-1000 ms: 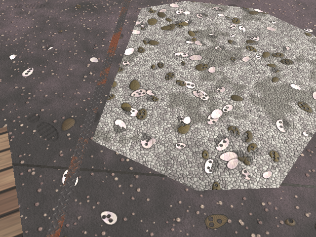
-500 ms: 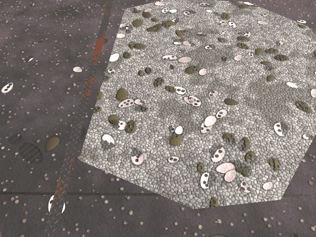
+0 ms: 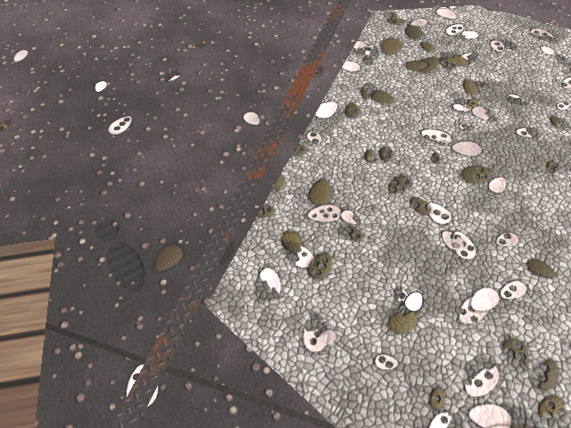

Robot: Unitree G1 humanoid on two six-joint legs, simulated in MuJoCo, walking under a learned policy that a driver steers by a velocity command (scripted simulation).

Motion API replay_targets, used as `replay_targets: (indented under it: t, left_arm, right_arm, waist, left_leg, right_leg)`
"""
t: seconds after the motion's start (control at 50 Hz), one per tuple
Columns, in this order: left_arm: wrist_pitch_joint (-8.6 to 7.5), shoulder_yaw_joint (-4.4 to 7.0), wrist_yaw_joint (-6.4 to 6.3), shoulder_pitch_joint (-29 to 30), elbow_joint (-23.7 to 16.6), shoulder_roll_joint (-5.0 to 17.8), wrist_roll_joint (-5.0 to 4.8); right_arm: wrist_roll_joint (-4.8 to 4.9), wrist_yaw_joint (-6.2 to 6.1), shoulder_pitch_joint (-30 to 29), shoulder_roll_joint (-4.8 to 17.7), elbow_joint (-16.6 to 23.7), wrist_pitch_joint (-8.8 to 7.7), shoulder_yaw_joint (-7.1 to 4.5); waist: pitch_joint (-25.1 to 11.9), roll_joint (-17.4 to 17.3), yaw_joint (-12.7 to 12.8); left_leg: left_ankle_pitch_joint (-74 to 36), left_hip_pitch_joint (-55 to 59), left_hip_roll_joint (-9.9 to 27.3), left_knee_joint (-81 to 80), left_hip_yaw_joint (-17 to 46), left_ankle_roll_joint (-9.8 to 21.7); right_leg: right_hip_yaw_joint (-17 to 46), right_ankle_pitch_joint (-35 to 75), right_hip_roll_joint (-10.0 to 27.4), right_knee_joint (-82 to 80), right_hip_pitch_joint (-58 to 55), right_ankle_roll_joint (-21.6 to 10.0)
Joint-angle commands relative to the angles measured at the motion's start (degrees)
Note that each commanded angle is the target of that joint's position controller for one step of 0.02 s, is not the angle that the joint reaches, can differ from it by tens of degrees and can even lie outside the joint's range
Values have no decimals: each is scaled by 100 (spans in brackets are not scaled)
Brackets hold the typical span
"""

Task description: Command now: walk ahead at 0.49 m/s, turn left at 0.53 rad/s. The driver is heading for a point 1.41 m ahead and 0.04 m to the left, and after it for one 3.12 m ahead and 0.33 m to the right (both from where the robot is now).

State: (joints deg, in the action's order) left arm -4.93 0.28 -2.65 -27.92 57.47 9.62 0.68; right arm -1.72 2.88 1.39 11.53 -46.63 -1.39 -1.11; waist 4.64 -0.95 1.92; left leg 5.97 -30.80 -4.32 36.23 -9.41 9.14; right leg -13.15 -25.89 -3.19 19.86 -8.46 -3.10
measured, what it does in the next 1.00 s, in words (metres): walks ahead: left foot, then right foot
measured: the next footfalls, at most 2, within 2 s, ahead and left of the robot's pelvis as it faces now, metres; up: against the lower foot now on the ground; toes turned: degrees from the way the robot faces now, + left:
left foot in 0.04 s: +0.16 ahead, +0.03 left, +0.00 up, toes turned +4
right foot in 0.58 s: +0.51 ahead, -0.07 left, +0.00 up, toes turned +9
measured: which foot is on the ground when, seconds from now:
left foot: up 0.00-0.02, down 0.04-0.60, up 0.62-1.00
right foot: down 0.00-0.04, up 0.06-0.56, down 0.58-1.00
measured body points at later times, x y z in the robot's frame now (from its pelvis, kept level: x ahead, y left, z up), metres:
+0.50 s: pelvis +0.27 -0.01 +0.02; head +0.30 +0.01 +0.46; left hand +0.44 +0.24 -0.09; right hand +0.24 -0.27 -0.11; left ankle +0.12 +0.02 -0.72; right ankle +0.46 -0.10 -0.68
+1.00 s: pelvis +0.54 +0.01 +0.02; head +0.57 +0.02 +0.47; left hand +0.43 +0.23 -0.12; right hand +0.77 -0.16 -0.09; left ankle +0.69 +0.18 -0.68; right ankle +0.47 -0.08 -0.72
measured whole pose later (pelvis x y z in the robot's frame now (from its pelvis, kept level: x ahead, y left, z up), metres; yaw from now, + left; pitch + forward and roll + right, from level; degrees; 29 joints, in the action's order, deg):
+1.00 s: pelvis +0.54 +0.01 +0.02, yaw +12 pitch +0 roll -2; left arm -5.3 1.2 0.7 -27.2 57.3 11.0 0.5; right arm -1.6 2.0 3.0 12.5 -48.3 -2.3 -0.3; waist 2.6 -2.0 3.6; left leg 0.3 -35.2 4.6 38.0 -1.9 2.1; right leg -3.1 -13.8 -5.2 10.6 -2.6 -4.4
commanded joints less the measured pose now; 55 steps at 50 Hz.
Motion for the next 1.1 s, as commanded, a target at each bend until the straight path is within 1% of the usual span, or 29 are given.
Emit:
replay_targets:
  t: [0.02,0.04,0.06,0.08,0.1,0.12,0.14,0.16,0.2,0.32,0.46,0.5,0.52,0.54,0.56,0.58,0.6,0.62,0.64,0.66,0.7,0.76,0.8,0.88,0.94,1.0,1.06,1.08,1.1]
  left_arm:
    - [8,296,-31,558,-439,1313,6]
    - [-11,233,75,603,-618,956,95]
    - [-29,198,153,290,-1004,659,47]
    - [-119,228,205,758,-1117,991,94]
    - [-191,240,251,1032,-1214,1100,44]
    - [-196,261,241,1061,-1173,1106,40]
    - [-98,245,231,1018,-1159,1032,125]
    - [38,209,262,841,-1104,895,202]
    - [210,184,309,885,-1148,755,233]
    - [313,184,403,2210,-1573,788,152]
    - [251,98,459,3422,-1966,774,93]
    - [193,106,455,3309,-1988,836,67]
    - [165,133,427,2934,-1880,892,56]
    - [138,188,373,2390,-1695,1003,41]
    - [93,259,307,1509,-1406,1129,41]
    - [45,348,217,520,-1149,1348,143]
    - [44,519,173,-154,-1088,1997,312]
    - [117,498,274,12,-981,1702,143]
    - [136,429,313,665,-1048,1391,4]
    - [112,360,347,1122,-1105,1067,-7]
    - [41,256,340,1226,-959,765,16]
    - [-92,259,355,879,-691,813,-15]
    - [-118,281,362,678,-568,912,-26]
    - [-108,251,363,280,-379,882,-54]
    - [-111,250,327,-43,-249,940,-42]
    - [-75,247,274,-275,-123,981,17]
    - [-31,267,209,-195,-51,1062,65]
    - [-18,268,197,-148,-38,1078,62]
    - [2,263,206,-71,-26,1095,39]
  right_arm:
    - [-43,-89,2385,974,-458,-43,-369]
    - [-25,-174,2523,1306,-484,-16,-489]
    - [13,-181,2169,1707,-296,12,-564]
    - [173,-214,2025,1498,-320,31,-569]
    - [176,-244,1701,1191,-279,20,-495]
    - [135,-247,1469,934,-264,-20,-431]
    - [132,-267,1355,844,-239,-90,-388]
    - [138,-280,1299,800,-233,-162,-347]
    - [156,-254,1510,893,-327,-298,-342]
    - [189,-263,2550,857,-676,-313,-270]
    - [62,-383,3087,897,-871,-330,-183]
    - [22,-430,2957,996,-896,-343,-189]
    - [18,-442,2765,1046,-876,-358,-190]
    - [12,-439,2675,1100,-882,-374,-197]
    - [24,-411,2573,1128,-890,-378,-197]
    - [70,-378,2477,1059,-818,-412,-167]
    - [283,-329,3029,496,-667,-428,-47]
    - [199,-348,3176,859,-787,-405,-139]
    - [68,-343,2670,1021,-681,-382,-196]
    - [36,-295,2282,921,-571,-390,-166]
    - [-33,-215,2134,724,-504,-287,-144]
    - [-68,-121,2152,497,-515,-162,-95]
    - [-60,-99,1656,493,-338,-133,-84]
    - [-14,-83,565,407,13,-142,-18]
    - [25,-78,-28,347,165,-152,38]
    - [32,-98,-440,422,303,-172,31]
    - [23,-129,-361,524,323,-234,-19]
    - [11,-163,-12,585,216,-271,-62]
    - [-13,-211,766,679,-41,-329,-129]
  waist:
    - [-1107,592,-1411]
    - [-1330,-393,-1271]
    - [-1705,-1070,-693]
    - [-1195,-303,-824]
    - [-441,89,-600]
    - [-44,551,-286]
    - [10,689,-79]
    - [-75,625,62]
    - [-185,422,86]
    - [-129,-184,-482]
    - [52,-333,-838]
    - [50,-393,-650]
    - [-64,-427,-417]
    - [-328,-468,-183]
    - [-759,-357,221]
    - [-1322,-177,653]
    - [-2250,1029,537]
    - [-2300,1035,380]
    - [-1200,553,108]
    - [-637,233,1]
    - [-185,322,-284]
    - [-199,458,-420]
    - [-66,433,-377]
    - [66,431,-141]
    - [60,473,49]
    - [96,481,149]
    - [39,505,-9]
    - [-130,517,-165]
    - [-516,407,-511]
  left_leg:
    - [267,2865,-175,-670,429,610]
    - [688,3864,1013,-767,1964,981]
    - [495,4829,2260,-1329,5072,2001]
    - [1576,4372,2269,-2127,5044,1981]
    - [1678,3472,2163,-2490,4493,1683]
    - [962,2708,1903,-2606,4007,1353]
    - [214,2241,1592,-2583,3557,1146]
    - [-236,1954,1385,-2602,3095,1024]
    - [-1215,1711,1133,-2598,2560,881]
    - [-2152,2585,880,-2592,2111,37]
    - [-2811,3844,1199,-2339,2196,114]
    - [-3435,3954,1360,-2139,2161,122]
    - [-4143,3848,1353,-1868,2048,47]
    - [-4882,3773,1336,-1357,2000,-15]
    - [-5008,3597,1204,-432,1870,-79]
    - [-3768,2659,1022,814,1763,-127]
    - [-758,832,178,3083,1299,-413]
    - [2283,-71,-258,4013,1423,-371]
    - [1775,-422,157,4081,1570,-334]
    - [1384,-400,379,3774,1503,-338]
    - [1152,-49,689,3203,1381,-394]
    - [890,46,793,2860,1146,-528]
    - [470,-344,928,2482,1002,-621]
    - [-425,-540,947,1148,726,-755]
    - [-779,-349,816,336,590,-750]
    - [-565,-395,731,-86,598,-656]
    - [96,4,565,-476,579,-436]
    - [301,594,406,-654,556,-350]
    - [207,1581,245,-1039,500,-225]
  right_leg:
    - [184,6881,1508,3390,1349,73]
    - [174,2111,789,5426,2763,23]
    - [1066,-648,-82,7065,4703,151]
    - [1742,-6,269,6771,5395,68]
    - [1705,532,527,6180,5346,61]
    - [1645,752,711,5625,4961,109]
    - [1661,772,831,5250,4559,221]
    - [1627,801,921,4951,4213,308]
    - [1413,1039,954,4524,3988,405]
    - [1145,2607,968,3022,4732,396]
    - [958,2479,564,1709,4957,188]
    - [972,2174,432,1362,4517,3]
    - [949,1952,288,1167,3911,-117]
    - [914,1732,94,1077,3176,-229]
    - [912,1881,8,726,2162,-374]
    - [1464,1803,586,671,651,-604]
    - [3952,1373,2311,663,-1145,-1328]
    - [5466,1331,2745,-113,-1034,-1651]
    - [4711,831,2470,-338,-41,-1510]
    - [4023,938,2245,-598,752,-1383]
    - [3092,1608,1735,-941,1682,-1053]
    - [2476,2494,1501,-1160,1926,-1013]
    - [2216,2654,1417,-1336,1890,-1006]
    - [1768,3284,1155,-1354,1690,-815]
    - [1678,3587,1197,-1272,1361,-727]
    - [1759,3907,1438,-1061,736,-775]
    - [1750,4777,1617,-575,307,-725]
    - [1755,5464,1579,-114,351,-657]
    - [1655,5816,1413,755,523,-570]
